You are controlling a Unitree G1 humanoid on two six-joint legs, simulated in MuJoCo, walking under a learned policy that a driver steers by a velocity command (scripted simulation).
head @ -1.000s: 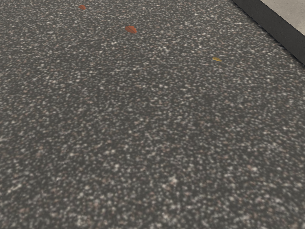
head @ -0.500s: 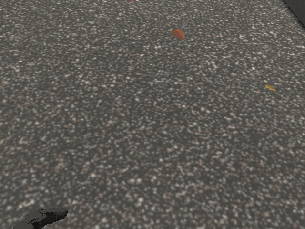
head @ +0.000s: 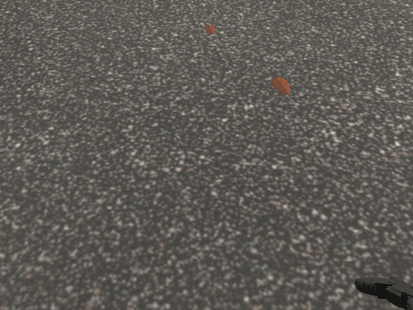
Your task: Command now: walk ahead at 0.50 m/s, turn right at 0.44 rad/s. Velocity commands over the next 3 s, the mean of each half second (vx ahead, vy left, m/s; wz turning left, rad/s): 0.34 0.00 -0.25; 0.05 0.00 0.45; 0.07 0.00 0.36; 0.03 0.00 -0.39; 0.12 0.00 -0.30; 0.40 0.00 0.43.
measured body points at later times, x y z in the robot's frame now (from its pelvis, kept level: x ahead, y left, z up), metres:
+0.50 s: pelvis +0.22 +0.01 -0.01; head +0.25 +0.01 +0.44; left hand +0.47 +0.21 -0.09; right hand +0.19 -0.27 -0.14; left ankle +0.18 +0.14 -0.75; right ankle +0.29 -0.11 -0.75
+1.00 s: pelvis +0.24 +0.05 -0.01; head +0.27 +0.09 +0.44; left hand +0.36 +0.35 -0.13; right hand +0.40 -0.22 -0.09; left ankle +0.25 +0.14 -0.75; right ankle +0.27 -0.11 -0.67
